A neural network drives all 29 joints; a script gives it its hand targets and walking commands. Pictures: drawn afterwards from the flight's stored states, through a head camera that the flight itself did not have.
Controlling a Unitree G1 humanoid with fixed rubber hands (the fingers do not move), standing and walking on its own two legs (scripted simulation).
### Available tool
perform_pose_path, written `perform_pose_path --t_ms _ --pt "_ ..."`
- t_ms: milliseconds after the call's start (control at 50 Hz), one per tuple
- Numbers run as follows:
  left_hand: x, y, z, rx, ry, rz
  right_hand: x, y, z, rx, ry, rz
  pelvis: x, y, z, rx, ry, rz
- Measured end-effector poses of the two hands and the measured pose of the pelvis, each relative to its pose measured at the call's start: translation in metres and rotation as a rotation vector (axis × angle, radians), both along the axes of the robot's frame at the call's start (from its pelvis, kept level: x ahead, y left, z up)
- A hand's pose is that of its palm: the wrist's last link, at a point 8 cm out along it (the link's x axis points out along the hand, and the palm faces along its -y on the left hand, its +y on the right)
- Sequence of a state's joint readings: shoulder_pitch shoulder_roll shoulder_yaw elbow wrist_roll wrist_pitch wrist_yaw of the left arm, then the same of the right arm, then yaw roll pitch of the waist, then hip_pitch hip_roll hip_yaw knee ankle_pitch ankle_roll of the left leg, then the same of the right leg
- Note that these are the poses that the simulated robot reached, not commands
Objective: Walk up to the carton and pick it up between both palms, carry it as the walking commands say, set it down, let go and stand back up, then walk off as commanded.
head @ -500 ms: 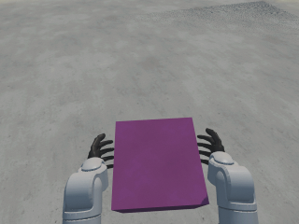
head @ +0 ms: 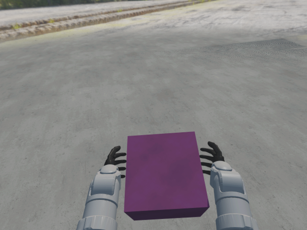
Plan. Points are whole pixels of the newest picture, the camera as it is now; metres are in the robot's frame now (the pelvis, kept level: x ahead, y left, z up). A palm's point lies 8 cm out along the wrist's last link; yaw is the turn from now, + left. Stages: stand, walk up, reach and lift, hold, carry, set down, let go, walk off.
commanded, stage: hold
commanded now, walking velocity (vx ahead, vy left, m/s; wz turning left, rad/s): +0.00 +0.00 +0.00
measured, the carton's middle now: (164, 176) +0.33 -0.05 -0.01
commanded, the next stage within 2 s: set down in 0.14 s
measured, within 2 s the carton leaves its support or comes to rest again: neither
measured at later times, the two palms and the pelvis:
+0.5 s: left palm (113, 182) +0.31 +0.10 +0.01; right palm (216, 186) +0.26 -0.19 +0.01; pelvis -0.02 -0.01 +0.00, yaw +2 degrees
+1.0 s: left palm (121, 191) +0.34 +0.09 -0.07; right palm (214, 200) +0.27 -0.20 -0.07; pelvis -0.01 +0.05 -0.03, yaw +0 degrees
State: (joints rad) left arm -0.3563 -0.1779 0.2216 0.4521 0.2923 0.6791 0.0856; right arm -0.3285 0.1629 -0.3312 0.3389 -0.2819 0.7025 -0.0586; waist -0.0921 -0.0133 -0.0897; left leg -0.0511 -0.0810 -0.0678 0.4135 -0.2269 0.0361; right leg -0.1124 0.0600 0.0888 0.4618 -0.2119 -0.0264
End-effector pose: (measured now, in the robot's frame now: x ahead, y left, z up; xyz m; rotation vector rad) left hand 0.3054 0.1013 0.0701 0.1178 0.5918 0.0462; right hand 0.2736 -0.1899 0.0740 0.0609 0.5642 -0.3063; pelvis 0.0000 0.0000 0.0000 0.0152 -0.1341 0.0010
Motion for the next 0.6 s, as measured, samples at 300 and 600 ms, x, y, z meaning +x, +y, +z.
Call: perform_pose_path --t_ms 300,600 --pt "-0.001 -0.002 -0.024 -0.016 0.074 -0.048 0.002 -0.005 -0.027 -0.057 0.126 0.016 -0.023 -0.032 -0.002 -0.023 0.016 0.072" --pt "0.005 0.017 -0.079 -0.034 0.121 -0.057 -0.005 0.015 -0.084 -0.016 0.193 -0.024 -0.014 0.011 -0.007 -0.032 0.096 0.023"
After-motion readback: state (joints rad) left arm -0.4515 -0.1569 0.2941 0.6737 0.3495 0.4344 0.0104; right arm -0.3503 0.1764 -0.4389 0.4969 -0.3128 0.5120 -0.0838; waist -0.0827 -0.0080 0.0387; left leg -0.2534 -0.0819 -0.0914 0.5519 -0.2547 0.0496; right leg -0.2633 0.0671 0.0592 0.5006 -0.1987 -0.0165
